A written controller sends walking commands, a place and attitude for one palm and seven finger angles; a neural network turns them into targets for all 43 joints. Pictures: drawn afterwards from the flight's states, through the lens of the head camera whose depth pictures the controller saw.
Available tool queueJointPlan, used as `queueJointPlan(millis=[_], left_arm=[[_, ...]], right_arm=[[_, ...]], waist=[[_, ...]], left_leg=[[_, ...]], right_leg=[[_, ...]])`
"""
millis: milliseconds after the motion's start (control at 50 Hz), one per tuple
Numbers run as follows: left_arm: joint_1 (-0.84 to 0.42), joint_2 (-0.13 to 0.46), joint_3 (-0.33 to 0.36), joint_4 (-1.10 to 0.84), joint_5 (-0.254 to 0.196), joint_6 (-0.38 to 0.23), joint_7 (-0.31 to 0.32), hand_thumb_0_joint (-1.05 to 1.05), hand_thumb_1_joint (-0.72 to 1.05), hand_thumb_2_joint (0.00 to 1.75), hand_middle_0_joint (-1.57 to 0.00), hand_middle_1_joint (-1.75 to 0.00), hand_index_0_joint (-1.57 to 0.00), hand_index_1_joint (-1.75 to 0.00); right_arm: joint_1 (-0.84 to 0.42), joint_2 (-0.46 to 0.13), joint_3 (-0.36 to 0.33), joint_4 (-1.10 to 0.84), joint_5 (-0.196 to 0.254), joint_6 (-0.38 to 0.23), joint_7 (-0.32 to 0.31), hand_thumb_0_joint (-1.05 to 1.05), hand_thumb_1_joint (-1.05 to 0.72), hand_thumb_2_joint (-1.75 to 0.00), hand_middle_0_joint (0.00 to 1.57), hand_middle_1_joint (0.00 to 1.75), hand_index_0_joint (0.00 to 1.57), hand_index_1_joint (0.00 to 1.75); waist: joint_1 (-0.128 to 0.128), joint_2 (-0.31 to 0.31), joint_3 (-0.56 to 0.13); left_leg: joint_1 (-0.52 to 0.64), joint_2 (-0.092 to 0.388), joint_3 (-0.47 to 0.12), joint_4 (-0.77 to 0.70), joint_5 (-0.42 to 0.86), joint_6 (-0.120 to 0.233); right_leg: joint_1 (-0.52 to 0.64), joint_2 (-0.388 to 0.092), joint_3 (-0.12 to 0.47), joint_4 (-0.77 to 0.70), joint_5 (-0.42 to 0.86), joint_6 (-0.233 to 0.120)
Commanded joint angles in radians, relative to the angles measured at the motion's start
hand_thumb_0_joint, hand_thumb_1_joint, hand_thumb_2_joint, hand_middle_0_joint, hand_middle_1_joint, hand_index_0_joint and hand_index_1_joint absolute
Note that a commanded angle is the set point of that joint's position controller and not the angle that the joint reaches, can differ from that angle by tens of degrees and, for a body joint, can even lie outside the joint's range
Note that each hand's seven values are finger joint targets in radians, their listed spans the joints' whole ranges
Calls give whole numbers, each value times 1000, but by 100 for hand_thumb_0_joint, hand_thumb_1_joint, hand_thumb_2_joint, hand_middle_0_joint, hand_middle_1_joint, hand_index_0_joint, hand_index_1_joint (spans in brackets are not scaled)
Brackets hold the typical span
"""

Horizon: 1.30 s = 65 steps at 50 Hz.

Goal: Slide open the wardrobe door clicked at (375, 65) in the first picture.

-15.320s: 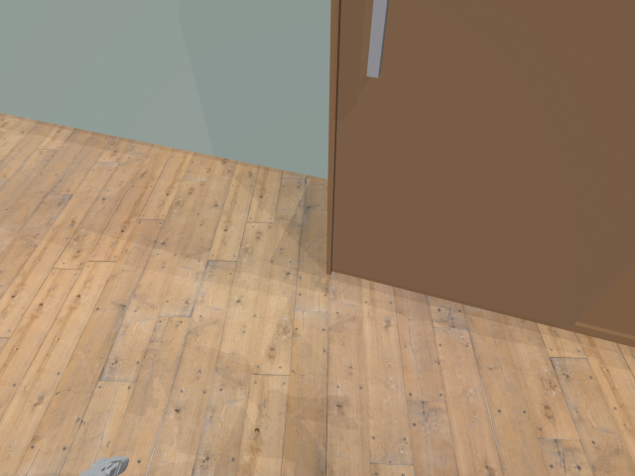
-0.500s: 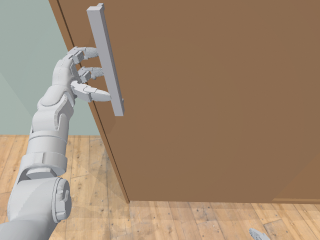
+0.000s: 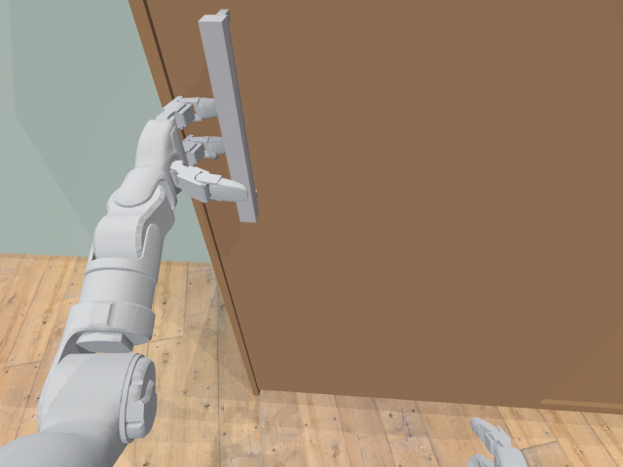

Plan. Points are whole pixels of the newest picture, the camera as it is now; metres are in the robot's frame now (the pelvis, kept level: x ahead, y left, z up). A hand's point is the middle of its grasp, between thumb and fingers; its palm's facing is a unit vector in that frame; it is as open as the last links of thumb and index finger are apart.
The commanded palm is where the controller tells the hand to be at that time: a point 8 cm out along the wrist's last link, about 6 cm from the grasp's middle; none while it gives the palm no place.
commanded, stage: slide the fingers in behind the handle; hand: left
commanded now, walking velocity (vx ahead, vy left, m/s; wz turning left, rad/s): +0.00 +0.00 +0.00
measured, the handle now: (238, 129) +0.49 +0.13 +0.22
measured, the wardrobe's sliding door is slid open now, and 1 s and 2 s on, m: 0.00 0.00 0.00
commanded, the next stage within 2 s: move the hooked fingers beside the handle in 0.14 s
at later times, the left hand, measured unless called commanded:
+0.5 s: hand (237, 151) +0.44 +0.12 +0.22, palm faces -0.02 -1.00 +0.02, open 14.0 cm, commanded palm +0.40 +0.19 +0.22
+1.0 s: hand (199, 160) +0.42 +0.17 +0.22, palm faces +0.02 -1.00 +0.00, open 14.0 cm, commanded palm +0.40 +0.22 +0.22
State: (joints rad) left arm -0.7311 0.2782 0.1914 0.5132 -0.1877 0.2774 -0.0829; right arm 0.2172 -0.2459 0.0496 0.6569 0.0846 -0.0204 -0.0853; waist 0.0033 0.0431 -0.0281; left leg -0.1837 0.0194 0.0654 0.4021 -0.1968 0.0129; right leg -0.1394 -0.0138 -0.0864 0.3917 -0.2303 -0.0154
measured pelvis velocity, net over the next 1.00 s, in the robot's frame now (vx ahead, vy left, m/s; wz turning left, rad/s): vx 0.01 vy -0.01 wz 0.00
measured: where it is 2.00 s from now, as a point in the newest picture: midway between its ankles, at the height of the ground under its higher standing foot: outside the picture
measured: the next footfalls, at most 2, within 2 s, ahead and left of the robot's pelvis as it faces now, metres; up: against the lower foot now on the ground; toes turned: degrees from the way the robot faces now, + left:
none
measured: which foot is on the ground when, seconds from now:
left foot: down 0.00-1.00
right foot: down 0.00-1.00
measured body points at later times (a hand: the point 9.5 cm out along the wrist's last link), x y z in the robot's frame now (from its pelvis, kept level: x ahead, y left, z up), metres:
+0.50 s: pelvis +0.00 +0.00 +0.00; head -0.01 -0.02 +0.45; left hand +0.43 +0.18 +0.22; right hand +0.13 -0.25 -0.11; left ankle +0.01 +0.11 -0.74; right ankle -0.01 -0.11 -0.74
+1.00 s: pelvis +0.01 -0.01 +0.00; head -0.01 -0.02 +0.45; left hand +0.41 +0.22 +0.22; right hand +0.17 -0.25 -0.09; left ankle +0.01 +0.11 -0.74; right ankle -0.01 -0.11 -0.74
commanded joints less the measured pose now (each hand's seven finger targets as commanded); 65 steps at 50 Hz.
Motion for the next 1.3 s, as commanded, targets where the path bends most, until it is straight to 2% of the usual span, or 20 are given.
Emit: queueJointPlan(millis=[0,60,120,160,220,340,400,440,480,540,560,720,820,860,940,980,1120,1160,1180,1280], left_arm=[[-567,90,-36,-243,-11,-87,-13,0,-50,30,-30,-120,-30,-120],[-560,105,-30,-185,-12,-87,-13,0,-50,30,-30,-120,-30,-120],[-654,64,-73,-170,-7,-90,-10,0,-50,30,-30,-120,-30,-120],[-612,83,-48,-154,-5,-97,-4,0,-50,30,-30,-120,-30,-120],[-652,20,-105,-141,-9,-106,-9,0,-50,30,-30,-120,-30,-120],[-631,111,-18,-107,-10,-129,-9,0,-50,30,-30,-120,-30,-120],[-593,236,91,-67,-3,-140,1,0,-50,30,-30,-120,-30,-120],[-575,212,75,-109,8,-154,6,0,-50,30,-30,-120,-30,-120],[-522,279,133,-141,15,-170,11,0,-50,30,-30,-120,-30,-120],[-459,244,111,-208,11,-165,-8,0,-50,30,-30,-120,-30,-120],[-423,269,134,-202,6,-158,-10,0,-50,30,-30,-120,-30,-120],[-425,212,73,-339,-16,-73,-43,0,-50,30,-30,-120,-30,-120],[-439,224,69,-280,-30,-45,-59,0,-50,30,-30,-120,-30,-120],[-410,269,103,-257,-28,-48,-62,0,-50,30,-30,-120,-30,-120],[-480,241,68,-254,-30,-71,-73,0,-50,30,-30,-120,-30,-120],[-466,279,98,-229,-33,-82,-78,0,-50,30,-30,-120,-30,-120],[-397,326,147,-215,-35,-97,-95,0,-50,30,-30,-120,-30,-120],[-371,332,144,-183,-36,-95,-105,0,-50,30,-30,-120,-30,-120],[-400,328,134,-223,-35,-99,-108,0,-50,30,-30,-120,-30,-120],[-439,314,114,-262,-40,-98,-113,0,-50,30,-30,-120,-30,-120]], right_arm=[[-85,-117,-41,-133,-7,-52,-4,0,-90,-90,20,30,20,30],[-81,-126,-44,-119,-6,-51,-10,0,-90,-90,20,30,20,30],[-73,-120,-40,-108,-5,-60,-13,0,-90,-90,20,30,20,30],[-66,-123,-45,-105,-9,-64,-10,0,-90,-90,20,30,20,30],[-62,-117,-42,-97,-6,-72,-8,0,-90,-90,20,30,20,30],[-50,-123,-43,-94,-11,-77,-6,0,-90,-90,20,30,20,30],[-42,-129,-43,-97,-14,-66,-8,0,-90,-90,20,30,20,30],[-44,-121,-42,-118,-15,-67,-1,0,-90,-90,20,30,20,30],[-47,-125,-45,-132,-18,-61,1,0,-90,-90,20,30,20,30],[-63,-120,-48,-154,-11,-56,6,0,-90,-90,20,30,20,30],[-59,-126,-51,-157,-10,-51,7,0,-90,-90,20,30,20,30],[-94,-127,-51,-165,-2,-41,-4,0,-90,-90,20,30,20,30],[-94,-134,-48,-146,0,-37,-16,0,-90,-90,20,30,20,30],[-94,-139,-49,-146,-1,-34,-19,0,-90,-90,20,30,20,30],[-96,-129,-43,-147,-1,-37,-20,0,-90,-90,20,30,20,30],[-90,-135,-44,-145,-3,-35,-21,0,-90,-90,20,30,20,30],[-89,-137,-44,-165,-2,-34,-17,0,-90,-90,20,30,20,30],[-83,-144,-46,-162,1,-30,-17,0,-90,-90,20,30,20,30],[-88,-142,-44,-168,2,-32,-17,0,-90,-90,20,30,20,30],[-81,-144,-47,-165,4,-42,-21,0,-90,-90,20,30,20,30]], waist=[[-35,-24,-267],[-39,-78,-244],[-58,-26,-233],[-42,-34,-258],[-59,-47,-256],[-33,-62,-281],[-11,-91,-279],[-1,-66,-307],[17,-61,-331],[17,-51,-330],[23,-82,-322],[-5,-24,-294],[-23,-64,-244],[-12,-60,-252],[-26,-20,-273],[-22,-57,-277],[3,-50,-305],[-1,-72,-266],[-2,-30,-276],[-17,-24,-284]], left_leg=[[201,-11,-69,-18,195,27],[186,-9,-69,-23,154,32],[183,-14,-76,-22,120,30],[194,-14,-77,-19,144,30],[195,-14,-83,-13,144,28],[167,-19,-75,-12,156,33],[121,-19,-64,-20,157,35],[126,-18,-56,-21,182,35],[123,-18,-48,-21,230,38],[140,-14,-31,-16,269,37],[132,-12,-35,-18,274,37],[174,-16,-34,-9,262,38],[157,-19,-45,-8,194,41],[154,-21,-44,-7,195,41],[170,-23,-50,1,215,38],[161,-21,-52,-2,217,39],[148,-18,-49,-3,242,35],[133,-15,-48,-6,227,36],[137,-15,-48,-9,235,35],[166,-12,-60,-5,225,35]], right_leg=[[-39,25,43,-51,234,-12],[-49,27,44,-64,196,-7],[-83,24,45,-63,162,-9],[-66,25,44,-62,177,-11],[-84,28,38,-53,180,-10],[-46,26,44,-49,203,-12],[0,22,51,-50,218,-8],[23,21,52,-39,249,-9],[75,17,58,-33,311,-9],[83,20,58,-25,372,-7],[96,21,51,-27,371,-8],[36,25,50,-38,352,-5],[-11,26,51,-56,281,0],[-1,23,53,-58,277,0],[-6,20,54,-48,300,-5],[8,18,54,-48,307,-3],[43,17,52,-35,341,-6],[28,19,49,-41,322,-4],[33,15,51,-39,328,-6],[1,24,46,-45,286,-7]])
